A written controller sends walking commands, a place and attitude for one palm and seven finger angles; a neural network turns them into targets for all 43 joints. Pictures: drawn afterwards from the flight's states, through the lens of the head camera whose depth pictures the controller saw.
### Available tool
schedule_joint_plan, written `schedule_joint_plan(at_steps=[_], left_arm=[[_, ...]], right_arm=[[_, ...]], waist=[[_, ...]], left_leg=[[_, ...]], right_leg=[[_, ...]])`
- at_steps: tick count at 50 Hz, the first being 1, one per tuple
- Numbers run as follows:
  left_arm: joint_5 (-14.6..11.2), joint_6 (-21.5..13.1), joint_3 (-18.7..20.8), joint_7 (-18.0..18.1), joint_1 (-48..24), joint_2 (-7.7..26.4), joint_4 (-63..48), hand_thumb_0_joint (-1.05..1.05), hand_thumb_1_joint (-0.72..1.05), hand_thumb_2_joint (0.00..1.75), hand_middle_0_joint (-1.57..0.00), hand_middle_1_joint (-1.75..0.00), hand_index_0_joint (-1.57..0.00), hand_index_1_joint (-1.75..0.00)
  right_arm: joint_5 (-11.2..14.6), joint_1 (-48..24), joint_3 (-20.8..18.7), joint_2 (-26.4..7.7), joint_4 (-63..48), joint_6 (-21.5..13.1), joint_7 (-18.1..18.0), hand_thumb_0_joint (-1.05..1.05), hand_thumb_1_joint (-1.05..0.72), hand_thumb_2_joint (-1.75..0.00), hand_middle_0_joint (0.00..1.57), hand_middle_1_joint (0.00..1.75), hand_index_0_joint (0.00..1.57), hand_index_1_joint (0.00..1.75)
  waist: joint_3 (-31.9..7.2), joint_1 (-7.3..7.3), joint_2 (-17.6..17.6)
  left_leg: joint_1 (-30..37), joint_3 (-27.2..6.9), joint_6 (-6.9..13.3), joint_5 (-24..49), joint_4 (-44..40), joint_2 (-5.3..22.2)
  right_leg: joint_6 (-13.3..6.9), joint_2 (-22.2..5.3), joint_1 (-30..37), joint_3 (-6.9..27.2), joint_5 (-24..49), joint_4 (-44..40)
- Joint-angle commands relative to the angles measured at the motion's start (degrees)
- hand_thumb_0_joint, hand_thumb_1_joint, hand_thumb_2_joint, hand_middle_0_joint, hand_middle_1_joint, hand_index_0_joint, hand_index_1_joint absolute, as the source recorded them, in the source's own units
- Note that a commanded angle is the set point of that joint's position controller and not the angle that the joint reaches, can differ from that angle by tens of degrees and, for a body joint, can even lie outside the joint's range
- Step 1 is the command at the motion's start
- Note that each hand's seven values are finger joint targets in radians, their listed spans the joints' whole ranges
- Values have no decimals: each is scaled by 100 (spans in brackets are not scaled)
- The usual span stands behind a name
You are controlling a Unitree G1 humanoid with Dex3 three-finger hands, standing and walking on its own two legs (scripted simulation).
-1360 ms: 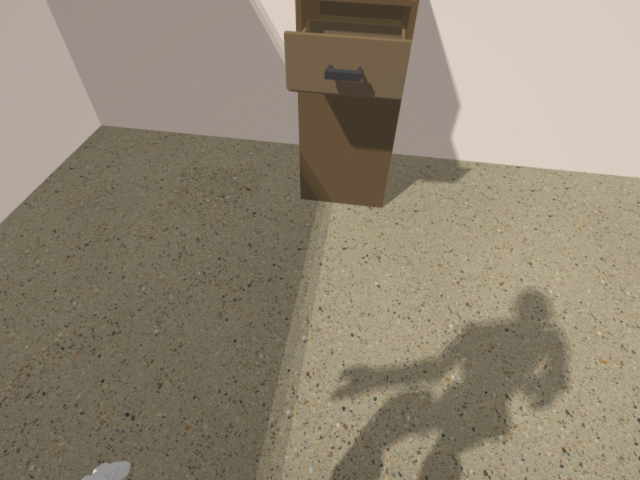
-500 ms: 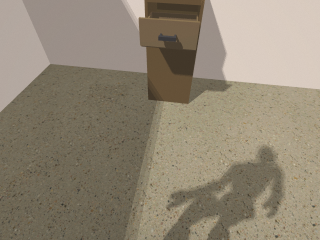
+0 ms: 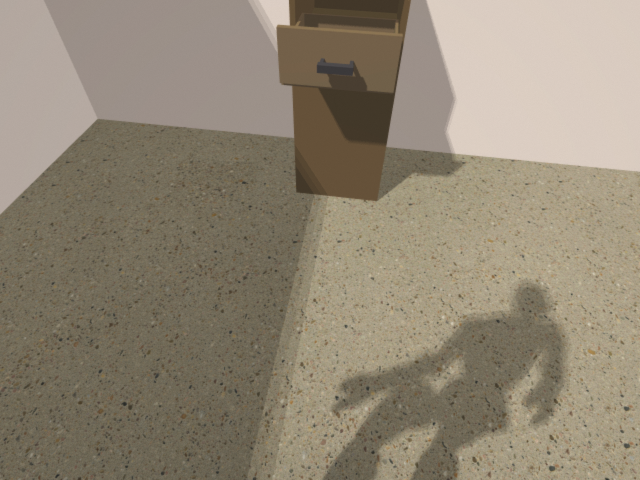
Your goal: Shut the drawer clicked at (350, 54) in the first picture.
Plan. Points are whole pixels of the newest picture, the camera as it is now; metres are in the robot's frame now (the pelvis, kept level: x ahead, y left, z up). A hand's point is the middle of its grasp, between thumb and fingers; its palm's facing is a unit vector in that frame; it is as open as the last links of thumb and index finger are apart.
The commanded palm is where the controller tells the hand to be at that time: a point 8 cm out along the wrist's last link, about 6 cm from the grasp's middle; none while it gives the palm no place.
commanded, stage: look at it before walking up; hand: left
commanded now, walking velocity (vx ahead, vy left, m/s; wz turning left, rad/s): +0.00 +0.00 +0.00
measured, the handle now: (336, 65) +1.15 +0.02 +0.00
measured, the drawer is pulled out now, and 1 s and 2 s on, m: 0.30 0.30 0.30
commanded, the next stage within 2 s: walk to a spot facing it in 0.08 s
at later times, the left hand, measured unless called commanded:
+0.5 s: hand out of the picture +0.06 +0.20 -0.19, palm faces -0.07 -0.98 -0.19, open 7.4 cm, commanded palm none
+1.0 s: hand (251, 425) +0.24 +0.13 -0.19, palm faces -0.12 -0.99 -0.11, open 7.4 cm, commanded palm none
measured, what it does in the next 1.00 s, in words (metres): walks ahead: right foot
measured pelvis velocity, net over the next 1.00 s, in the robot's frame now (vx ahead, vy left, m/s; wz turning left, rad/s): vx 0.25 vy -0.03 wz -0.18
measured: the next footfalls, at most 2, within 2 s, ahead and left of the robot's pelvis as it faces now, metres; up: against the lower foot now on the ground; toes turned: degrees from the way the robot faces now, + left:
right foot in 0.66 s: +0.19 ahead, -0.14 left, +0.00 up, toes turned -14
left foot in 1.08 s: +0.46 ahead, +0.06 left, +0.00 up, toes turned -1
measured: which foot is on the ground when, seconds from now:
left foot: down 0.00-0.66, up 0.68-1.00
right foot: down 0.00-0.46, up 0.48-0.64, down 0.66-1.00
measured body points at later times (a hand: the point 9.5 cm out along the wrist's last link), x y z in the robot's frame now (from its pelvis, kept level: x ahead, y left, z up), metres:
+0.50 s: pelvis +0.06 +0.00 -0.02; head +0.06 +0.01 +0.43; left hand +0.06 +0.25 -0.18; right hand +0.06 -0.25 -0.16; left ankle +0.01 +0.13 -0.74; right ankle +0.01 -0.11 -0.74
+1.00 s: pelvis +0.25 -0.03 -0.01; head +0.26 -0.01 +0.44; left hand +0.25 +0.18 -0.18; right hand +0.29 -0.28 -0.15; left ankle +0.38 +0.07 -0.71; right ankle +0.15 -0.13 -0.74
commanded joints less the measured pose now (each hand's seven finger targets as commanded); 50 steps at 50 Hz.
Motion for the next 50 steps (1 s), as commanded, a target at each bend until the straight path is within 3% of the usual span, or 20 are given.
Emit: schedule_joint_plan(at_steps=[1,9,11,14,19,21,23,25,27,28,30,31,32,33,34,35,37,41,43,50], left_arm=[[-21,-124,236,99,-206,1168,-338,0,90,90,-20,-30,-20,-30],[-27,-140,240,108,-222,1189,-341,0,90,90,-20,-30,-20,-30],[-26,-15,96,125,209,488,-160,0,90,90,-20,-30,-20,-30],[24,77,159,44,430,542,-175,0,90,90,-20,-30,-20,-30],[33,48,294,-27,733,450,-344,0,90,90,-20,-30,-20,-30],[18,-11,307,-44,730,258,-427,0,90,90,-20,-30,-20,-30],[32,-86,287,-65,423,-81,-643,0,90,90,-20,-30,-20,-30],[40,-165,307,-59,-123,-116,-939,0,90,90,-20,-30,-20,-30],[24,-221,325,-91,-190,-229,-944,0,90,90,-20,-30,-20,-30],[7,-220,338,-117,-52,-361,-907,0,90,90,-20,-30,-20,-30],[8,-199,352,-183,705,-550,-648,0,90,90,-20,-30,-20,-30],[30,-203,393,-178,1498,-498,-361,0,90,90,-20,-30,-20,-30],[52,-247,471,-111,2389,-180,-71,0,90,90,-20,-30,-20,-30],[70,-320,640,6,3082,421,115,0,90,90,-20,-30,-20,-30],[-35,-324,624,54,3085,559,122,0,90,90,-20,-30,-20,-30],[-41,-303,626,93,2677,470,13,0,90,90,-20,-30,-20,-30],[5,-319,529,127,1907,88,-196,0,90,90,-20,-30,-20,-30],[69,-384,384,140,1522,-292,-216,0,90,90,-20,-30,-20,-30],[73,-419,388,143,1478,-267,-198,0,90,90,-20,-30,-20,-30],[74,-425,460,151,1619,-130,-88,0,90,90,-20,-30,-20,-30]], right_arm=[[-10,-267,-212,-1159,-343,-112,-77,0,-90,-90,20,30,20,30],[-8,-316,-206,-1160,-335,-108,-85,0,-90,-90,20,30,20,30],[-59,60,-42,-419,-180,-9,-58,0,-90,-90,20,30,20,30],[-108,270,-89,-409,-184,43,-26,0,-90,-90,20,30,20,30],[-111,595,-190,-346,-316,-39,-34,0,-90,-90,20,30,20,30],[-94,935,-235,-384,-278,-119,-66,0,-90,-90,20,30,20,30],[-91,1513,-371,-629,-165,-173,-108,0,-90,-90,20,30,20,30],[-95,2067,-396,-466,-61,-289,-153,0,-90,-90,20,30,20,30],[-109,2050,-371,-261,-15,-334,-176,0,-90,-90,20,30,20,30],[-137,1814,-382,-272,-62,-332,-182,0,-90,-90,20,30,20,30],[-136,1331,-366,-245,-142,-326,-166,0,-90,-90,20,30,20,30],[-91,1235,-362,-228,-128,-326,-156,0,-90,-90,20,30,20,30],[-18,1181,-350,-115,-168,-352,-112,0,-90,-90,20,30,20,30],[42,1086,-254,316,-370,-407,-52,0,-90,-90,20,30,20,30],[13,867,-271,300,-529,-411,-48,0,-90,-90,20,30,20,30],[-6,709,-319,324,-506,-386,-51,0,-90,-90,20,30,20,30],[-54,546,-333,506,-471,-338,-24,0,-90,-90,20,30,20,30],[-105,974,-347,773,-341,-126,29,0,-90,-90,20,30,20,30],[-80,887,-366,817,-447,-96,82,0,-90,-90,20,30,20,30],[-40,152,-363,755,-871,-277,168,0,-90,-90,20,30,20,30]], waist=[[-369,2,-16],[-412,6,-49],[-437,11,-99],[163,41,-189],[728,9,-221],[652,-128,241],[660,-368,1140],[803,-579,1127],[700,-490,728],[608,-324,733],[314,129,732],[-71,505,410],[-559,874,-394],[-731,1075,-1914],[-650,928,-1769],[-224,782,-1017],[386,457,-395],[531,-41,-419],[588,-110,-561],[494,59,-535]], left_leg=[[98,-527,234,565,-365,605],[170,-504,219,841,-339,616],[190,-280,98,39,-184,554],[-357,-172,134,-1622,-77,426],[-657,-115,250,-2025,287,460],[-110,-497,443,-1853,10,804],[709,-1611,948,-1821,-802,1730],[1589,-1863,1380,137,-918,2247],[1588,-1281,1332,1500,-582,2237],[1331,-916,1176,1464,-502,2132],[410,74,746,1166,-50,1590],[-131,478,561,1398,848,1239],[-860,878,355,1391,2088,874],[-2215,1141,133,-873,3758,309],[-2778,629,161,-2014,4773,215],[-3111,361,189,-1787,5206,468],[-3039,174,170,-1140,5160,807],[-2445,435,-28,-524,4267,842],[-2380,506,-72,-196,3744,834],[-1686,718,99,-18,1734,555]], right_leg=[[-143,-706,35,649,452,-476],[-148,-727,166,611,875,-438],[-78,-662,85,652,-137,-431],[-224,-585,-378,980,-1904,-570],[-495,-490,-927,1286,-2316,-312],[-447,-219,-1358,930,-1717,429],[-227,209,-2360,-20,-1317,1973],[-123,-222,-3485,39,-1831,3070],[-148,-495,-3304,12,-1874,2907],[-172,-558,-2864,-49,-1839,2524],[-200,-322,-1178,-589,-983,1417],[-255,20,124,-876,-230,964],[-421,-177,1352,-412,-75,730],[-969,-1725,2061,1938,-661,-246],[-1343,-2312,1994,3325,-489,-903],[-1539,-2341,1683,3162,-734,-874],[-1322,-2138,479,2489,-865,-980],[-990,-1537,-487,977,216,-1136],[-967,-1405,-603,677,187,-1267],[-833,-1383,66,473,671,-909]])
